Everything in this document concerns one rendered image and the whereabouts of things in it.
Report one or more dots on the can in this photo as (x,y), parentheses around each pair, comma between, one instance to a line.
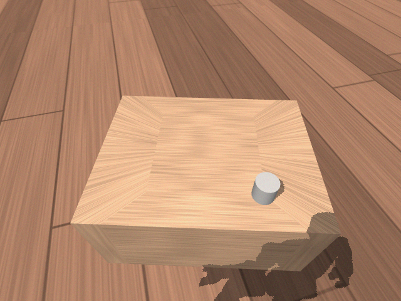
(265,188)

